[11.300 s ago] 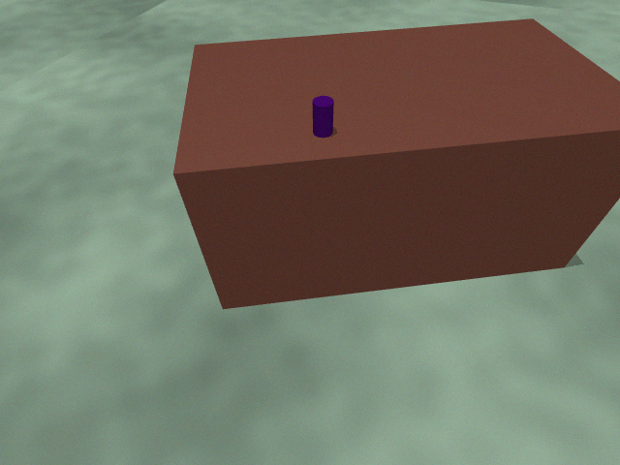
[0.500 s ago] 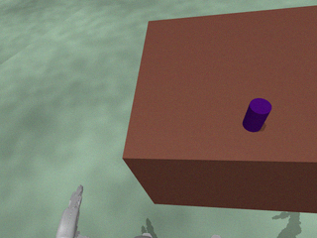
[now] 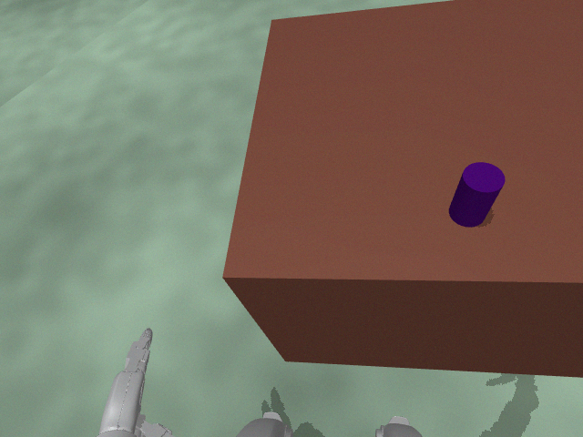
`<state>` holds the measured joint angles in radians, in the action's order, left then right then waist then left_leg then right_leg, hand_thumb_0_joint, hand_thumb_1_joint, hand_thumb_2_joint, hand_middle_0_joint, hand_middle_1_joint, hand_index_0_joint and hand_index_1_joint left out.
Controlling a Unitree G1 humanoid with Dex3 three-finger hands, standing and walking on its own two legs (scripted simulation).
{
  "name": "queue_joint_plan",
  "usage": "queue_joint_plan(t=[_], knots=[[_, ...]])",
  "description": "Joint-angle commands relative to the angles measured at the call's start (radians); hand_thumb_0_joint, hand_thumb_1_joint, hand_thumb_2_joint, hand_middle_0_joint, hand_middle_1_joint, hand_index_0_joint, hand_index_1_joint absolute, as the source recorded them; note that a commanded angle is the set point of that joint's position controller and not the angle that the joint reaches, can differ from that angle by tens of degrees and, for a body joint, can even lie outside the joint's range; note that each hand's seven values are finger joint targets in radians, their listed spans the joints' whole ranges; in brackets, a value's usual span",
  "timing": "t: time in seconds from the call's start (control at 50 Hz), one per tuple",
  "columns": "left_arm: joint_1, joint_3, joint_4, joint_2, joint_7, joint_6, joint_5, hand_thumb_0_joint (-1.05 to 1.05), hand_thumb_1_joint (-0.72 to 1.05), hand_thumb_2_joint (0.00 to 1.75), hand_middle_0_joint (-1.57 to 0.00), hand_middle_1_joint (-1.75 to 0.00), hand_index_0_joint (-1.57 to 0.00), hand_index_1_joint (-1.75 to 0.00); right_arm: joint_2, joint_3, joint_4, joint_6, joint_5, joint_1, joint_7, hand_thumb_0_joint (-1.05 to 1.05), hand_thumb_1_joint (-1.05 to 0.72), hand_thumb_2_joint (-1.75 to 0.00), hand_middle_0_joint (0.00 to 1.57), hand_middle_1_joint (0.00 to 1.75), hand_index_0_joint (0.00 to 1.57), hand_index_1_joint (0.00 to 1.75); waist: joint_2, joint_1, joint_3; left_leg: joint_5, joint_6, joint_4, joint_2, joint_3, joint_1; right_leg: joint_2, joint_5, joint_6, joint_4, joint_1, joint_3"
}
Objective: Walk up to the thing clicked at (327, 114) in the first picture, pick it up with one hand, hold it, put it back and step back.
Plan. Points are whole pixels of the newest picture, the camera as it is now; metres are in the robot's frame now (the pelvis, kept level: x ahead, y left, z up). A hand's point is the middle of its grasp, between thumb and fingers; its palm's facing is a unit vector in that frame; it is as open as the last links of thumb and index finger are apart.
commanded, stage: close in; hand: right
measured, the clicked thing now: (474, 196) +0.48 -0.21 -0.02
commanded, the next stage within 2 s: rest palm in 0.70 s
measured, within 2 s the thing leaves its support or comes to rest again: neither
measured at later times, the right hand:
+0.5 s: hand (506, 203) +0.46 -0.24 +0.00, palm faces +0.18 +0.98 +0.03, open 17.5 cm
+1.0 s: hand (471, 199) +0.47 -0.20 -0.01, palm faces +0.19 +0.98 +0.02, open 17.3 cm
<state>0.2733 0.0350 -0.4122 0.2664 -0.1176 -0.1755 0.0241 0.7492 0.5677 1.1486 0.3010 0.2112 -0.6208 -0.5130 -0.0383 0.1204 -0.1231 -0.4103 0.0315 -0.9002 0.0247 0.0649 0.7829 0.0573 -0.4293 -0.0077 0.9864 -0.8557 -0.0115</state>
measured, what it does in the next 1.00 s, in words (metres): stands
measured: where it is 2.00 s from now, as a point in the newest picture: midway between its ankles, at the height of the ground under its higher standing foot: outside the picture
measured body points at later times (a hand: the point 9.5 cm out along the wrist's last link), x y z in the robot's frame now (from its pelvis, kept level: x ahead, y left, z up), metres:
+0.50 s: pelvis -0.01 +0.00 -0.03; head +0.10 -0.04 +0.41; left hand +0.14 +0.27 -0.03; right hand +0.44 -0.29 +0.00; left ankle +0.01 +0.15 -0.68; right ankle +0.02 -0.11 -0.68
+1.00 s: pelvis -0.01 +0.01 -0.04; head +0.10 -0.03 +0.40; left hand +0.13 +0.28 -0.03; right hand +0.45 -0.25 +0.00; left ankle +0.01 +0.15 -0.68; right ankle +0.02 -0.11 -0.68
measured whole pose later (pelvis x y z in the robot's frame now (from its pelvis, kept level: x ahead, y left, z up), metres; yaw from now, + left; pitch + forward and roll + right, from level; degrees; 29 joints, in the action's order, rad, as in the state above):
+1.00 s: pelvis -0.01 +0.01 -0.04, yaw +2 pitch +21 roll +3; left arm 0.40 -0.05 -0.01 0.24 0.02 -0.04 0.07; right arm 0.43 0.48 1.07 0.46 0.04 -0.69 -0.07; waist -0.02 0.20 -0.13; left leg -0.48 0.02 -1.11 0.00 0.05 1.00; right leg 0.09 -0.50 0.00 1.18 -1.05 -0.01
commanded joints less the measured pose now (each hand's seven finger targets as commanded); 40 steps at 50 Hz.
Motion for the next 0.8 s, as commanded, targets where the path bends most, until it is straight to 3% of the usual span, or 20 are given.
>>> queue_joint_plan(t=[0.0, 0.06, 0.1, 0.18, 0.22, 0.24, 0.26, 0.28, 0.34, 0.36, 0.38, 0.4, 0.46, 0.5, 0.52, 0.58, 0.64, 0.72, 0.76, 0.78], knots=[[0.067, -0.091, 0.209, 0.163, 0.0, -0.049, 0.011, 0.0, -0.53, 0.04, -0.06, -0.06, -0.06, -0.06, 0.232, 0.025, -0.17, 0.112, 0.002, -0.325, 0.042, 0.0, 0.6, -0.08, 0.02, 0.06, 0.04, 0.06, 0.193, 0.033, -0.351, 0.22, -0.042, 0.043, -0.045, -0.016, -0.004, -0.023, 0.315, 0.006, -0.081, 0.306, -0.04], [0.08, -0.141, 0.295, 0.194, 0.008, -0.038, 0.024, 0.0, -0.53, 0.03, -0.06, -0.06, -0.06, -0.05, 0.299, 0.084, -0.236, 0.159, -0.028, -0.352, 0.101, 0.0, 0.58, -0.08, 0.02, 0.06, 0.04, 0.06, 0.236, 0.015, -0.431, 0.236, -0.044, 0.007, -0.042, -0.025, -0.017, -0.027, 0.315, 0.008, -0.048, 0.302, -0.029], [0.122, -0.145, 0.256, 0.171, 0.025, -0.028, 0.03, 0.0, -0.54, 0.04, -0.06, -0.06, -0.07, -0.06, 0.209, 0.047, -0.172, 0.175, -0.033, -0.308, 0.126, 0.0, 0.58, -0.06, 0.03, 0.05, 0.04, 0.05, 0.23, 0.026, -0.326, 0.179, -0.05, -0.021, -0.05, -0.017, 0.068, -0.019, 0.284, 0.015, -0.033, 0.237, -0.039], [0.112, -0.169, 0.372, 0.176, 0.037, -0.019, 0.046, 0.0, -0.55, 0.04, -0.06, -0.06, -0.07, -0.06, 0.243, 0.082, -0.356, 0.235, -0.066, -0.42, 0.2, 0.0, 0.56, -0.06, 0.04, 0.05, 0.04, 0.05, 0.359, 0.003, -0.546, 0.215, -0.057, -0.066, -0.057, -0.02, 0.057, -0.009, 0.403, 0.028, 0.019, 0.351, -0.038], [0.14, -0.148, 0.338, 0.137, 0.055, -0.005, 0.045, 0.0, -0.55, 0.04, -0.06, -0.06, -0.06, -0.06, 0.046, 0.002, -0.184, 0.213, -0.063, -0.269, 0.211, 0.0, 0.57, -0.06, 0.03, 0.05, 0.04, 0.05, 0.288, 0.032, -0.43, 0.197, -0.055, -0.071, -0.062, -0.008, 0.097, -0.006, 0.374, 0.026, 0.02, 0.272, -0.045], [0.079, -0.16, 0.416, 0.152, 0.058, -0.006, 0.046, 0.0, -0.55, 0.04, -0.06, -0.06, -0.06, -0.06, 0.081, 0.02, -0.305, 0.229, -0.066, -0.337, 0.227, 0.0, 0.55, -0.06, 0.04, 0.05, 0.04, 0.05, 0.314, 0.021, -0.524, 0.229, -0.055, -0.075, -0.059, -0.013, 0.057, -0.007, 0.385, 0.026, 0.026, 0.292, -0.046], [0.013, -0.201, 0.507, 0.216, 0.048, -0.008, 0.044, 0.0, -0.55, 0.04, -0.06, -0.06, -0.06, -0.05, 0.268, 0.111, -0.541, 0.256, -0.078, -0.504, 0.256, 0.0, 0.57, -0.06, 0.04, 0.05, 0.04, 0.05, 0.386, -0.01, -0.7, 0.249, -0.057, -0.085, -0.058, -0.017, 0.01, 0.001, 0.437, 0.031, 0.035, 0.377, -0.05], [0.019, -0.174, 0.503, 0.19, 0.048, -0.001, 0.048, 0.0, -0.55, 0.04, -0.06, -0.06, -0.06, -0.06, 0.258, 0.084, -0.546, 0.253, -0.099, -0.511, 0.269, 0.0, 0.55, -0.06, 0.04, 0.05, 0.04, 0.05, 0.415, -0.028, -0.742, 0.27, -0.057, -0.087, -0.064, -0.012, -0.014, 0.002, 0.492, 0.039, 0.038, 0.435, -0.045], [0.224, -0.133, 0.346, 0.101, 0.078, 0.043, 0.036, 0.0, -0.55, 0.04, -0.06, -0.06, -0.06, -0.06, -0.164, -0.075, -0.049, 0.165, -0.079, -0.083, 0.279, 0.0, 0.54, -0.07, 0.03, 0.05, 0.03, 0.05, 0.185, 0.053, -0.287, 0.212, -0.052, -0.053, -0.069, 0.004, 0.062, -0.009, 0.325, 0.018, 0.004, 0.164, -0.041], [0.105, -0.11, 0.452, 0.099, 0.082, 0.036, 0.032, 0.0, -0.54, 0.04, -0.06, -0.06, -0.06, -0.06, -0.109, -0.056, -0.209, 0.186, -0.077, -0.217, 0.291, 0.0, 0.55, -0.06, 0.04, 0.05, 0.04, 0.05, 0.171, 0.043, -0.353, 0.24, -0.048, -0.051, -0.064, -0.007, 0.032, -0.011, 0.301, 0.011, 0.01, 0.142, -0.041], [-0.006, -0.199, 0.574, 0.192, 0.067, 0.028, 0.032, 0.0, -0.55, 0.04, -0.06, -0.06, -0.06, -0.05, 0.171, 0.076, -0.507, 0.228, -0.1, -0.465, 0.322, 0.0, 0.56, -0.06, 0.03, 0.06, 0.04, 0.06, 0.28, 0.008, -0.604, 0.272, -0.048, -0.07, -0.055, -0.026, -0.025, -0.003, 0.348, 0.014, 0.027, 0.263, -0.04], [0.037, -0.224, 0.539, 0.217, 0.063, 0.039, 0.041, 0.0, -0.55, 0.04, -0.06, -0.06, -0.06, -0.06, 0.219, 0.076, -0.499, 0.23, -0.124, -0.499, 0.336, 0.0, 0.55, -0.06, 0.04, 0.05, 0.04, 0.05, 0.314, 0.001, -0.652, 0.276, -0.052, -0.076, -0.06, -0.021, -0.044, -0.004, 0.366, 0.019, 0.025, 0.321, -0.032], [0.212, -0.172, 0.424, 0.117, 0.101, 0.061, 0.026, 0.0, -0.54, 0.03, -0.06, -0.06, -0.07, -0.06, -0.187, -0.091, -0.081, 0.173, -0.104, -0.144, 0.322, 0.0, 0.53, -0.06, 0.04, 0.05, 0.04, 0.05, 0.104, 0.075, -0.242, 0.193, -0.047, -0.047, -0.067, -0.002, 0.06, -0.014, 0.225, 0.003, 0.002, 0.097, -0.037], [0.08, -0.242, 0.575, 0.201, 0.089, 0.049, 0.025, 0.0, -0.54, 0.03, -0.06, -0.06, -0.06, -0.05, 0.068, 0.037, -0.407, 0.231, -0.115, -0.424, 0.359, 0.0, 0.57, -0.06, 0.03, 0.06, 0.04, 0.06, 0.173, 0.044, -0.468, 0.203, -0.044, -0.06, -0.055, -0.029, 0.008, -0.008, 0.221, -0.003, 0.018, 0.165, -0.036], [0.103, -0.24, 0.576, 0.199, 0.089, 0.054, 0.03, 0.0, -0.54, 0.04, -0.06, -0.05, -0.06, -0.05, 0.096, 0.03, -0.403, 0.233, -0.131, -0.447, 0.365, 0.0, 0.59, -0.05, 0.03, 0.05, 0.04, 0.05, 0.183, 0.05, -0.507, 0.209, -0.043, -0.06, -0.056, -0.028, -0.014, -0.007, 0.228, -0.002, 0.023, 0.211, -0.028], [0.213, -0.167, 0.452, 0.092, 0.114, 0.063, 0.024, 0.0, -0.53, 0.03, -0.05, -0.06, -0.06, -0.05, -0.16, -0.095, -0.196, 0.203, -0.12, -0.295, 0.341, 0.0, 0.55, -0.05, 0.04, 0.05, 0.04, 0.05, 0.159, 0.079, -0.301, 0.199, -0.043, -0.067, -0.055, -0.027, 0.07, -0.017, 0.198, -0.003, 0.037, 0.102, -0.019], [0.103, -0.208, 0.596, 0.158, 0.105, 0.058, 0.031, 0.0, -0.53, 0.03, -0.05, -0.06, -0.06, -0.05, 0.038, -0.008, -0.387, 0.236, -0.143, -0.472, 0.367, 0.0, 0.55, -0.05, 0.04, 0.05, 0.04, 0.05, 0.222, 0.051, -0.535, 0.207, -0.045, -0.086, -0.052, -0.029, 0.02, -0.013, 0.226, 0.004, 0.04, 0.207, -0.026], [0.181, -0.155, 0.505, 0.093, 0.119, 0.074, 0.027, 0.0, -0.53, 0.03, -0.05, -0.06, -0.06, -0.05, -0.168, -0.1, -0.2, 0.195, -0.132, -0.336, 0.376, 0.0, 0.53, -0.06, 0.03, 0.05, 0.03, 0.05, 0.163, 0.075, -0.367, 0.178, -0.043, -0.075, -0.057, -0.024, 0.069, -0.02, 0.177, 0.001, 0.04, 0.113, -0.022], [0.111, -0.256, 0.619, 0.207, 0.102, 0.072, 0.034, 0.0, -0.53, 0.03, -0.05, -0.06, -0.06, -0.05, 0.053, -0.008, -0.476, 0.235, -0.154, -0.548, 0.415, 0.0, 0.55, -0.06, 0.03, 0.06, 0.03, 0.06, 0.247, 0.057, -0.591, 0.21, -0.045, -0.09, -0.053, -0.033, 0.008, -0.013, 0.222, 0.006, 0.044, 0.221, -0.026], [0.119, -0.205, 0.607, 0.162, 0.109, 0.076, 0.042, 0.0, -0.53, 0.03, -0.05, -0.06, -0.06, -0.05, -0.02, -0.045, -0.386, 0.227, -0.161, -0.499, 0.417, 0.0, 0.54, -0.05, 0.04, 0.06, 0.04, 0.06, 0.24, 0.061, -0.582, 0.225, -0.044, -0.092, -0.058, -0.025, 0.015, -0.013, 0.256, 0.01, 0.049, 0.246, -0.021]])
